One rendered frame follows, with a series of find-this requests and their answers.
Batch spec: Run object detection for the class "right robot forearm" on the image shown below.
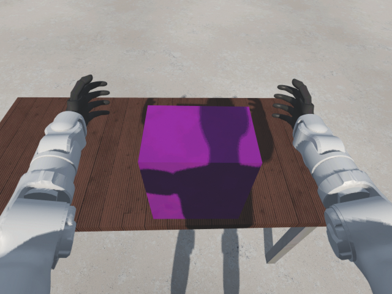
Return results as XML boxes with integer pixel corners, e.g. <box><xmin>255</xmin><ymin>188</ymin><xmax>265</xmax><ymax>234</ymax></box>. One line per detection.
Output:
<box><xmin>293</xmin><ymin>114</ymin><xmax>392</xmax><ymax>209</ymax></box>

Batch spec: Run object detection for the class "left robot forearm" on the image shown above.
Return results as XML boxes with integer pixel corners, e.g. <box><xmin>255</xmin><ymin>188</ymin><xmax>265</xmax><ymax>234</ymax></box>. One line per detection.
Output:
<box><xmin>0</xmin><ymin>111</ymin><xmax>87</xmax><ymax>237</ymax></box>

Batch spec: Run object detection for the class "left robot upper arm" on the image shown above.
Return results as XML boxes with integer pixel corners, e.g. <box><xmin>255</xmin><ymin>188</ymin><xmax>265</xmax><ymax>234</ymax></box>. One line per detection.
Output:
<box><xmin>0</xmin><ymin>198</ymin><xmax>77</xmax><ymax>294</ymax></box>

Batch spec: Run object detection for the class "right robot upper arm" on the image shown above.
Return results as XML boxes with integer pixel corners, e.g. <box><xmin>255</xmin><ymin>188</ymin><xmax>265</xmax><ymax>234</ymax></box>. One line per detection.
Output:
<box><xmin>324</xmin><ymin>196</ymin><xmax>392</xmax><ymax>294</ymax></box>

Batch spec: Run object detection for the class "carton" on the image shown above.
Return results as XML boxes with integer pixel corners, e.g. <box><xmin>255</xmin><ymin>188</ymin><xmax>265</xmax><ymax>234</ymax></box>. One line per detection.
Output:
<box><xmin>138</xmin><ymin>105</ymin><xmax>262</xmax><ymax>219</ymax></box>

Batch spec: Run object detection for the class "robot left hand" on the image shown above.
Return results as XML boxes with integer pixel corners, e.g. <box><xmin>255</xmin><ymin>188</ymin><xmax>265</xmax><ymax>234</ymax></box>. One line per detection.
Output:
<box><xmin>66</xmin><ymin>75</ymin><xmax>110</xmax><ymax>126</ymax></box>

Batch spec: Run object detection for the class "table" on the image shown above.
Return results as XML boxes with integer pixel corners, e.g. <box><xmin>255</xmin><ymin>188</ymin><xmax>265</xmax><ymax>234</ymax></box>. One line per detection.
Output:
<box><xmin>0</xmin><ymin>97</ymin><xmax>326</xmax><ymax>270</ymax></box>

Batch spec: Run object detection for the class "robot right hand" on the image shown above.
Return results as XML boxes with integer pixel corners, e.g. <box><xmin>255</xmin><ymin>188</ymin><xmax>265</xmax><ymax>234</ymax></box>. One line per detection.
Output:
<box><xmin>272</xmin><ymin>79</ymin><xmax>314</xmax><ymax>129</ymax></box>

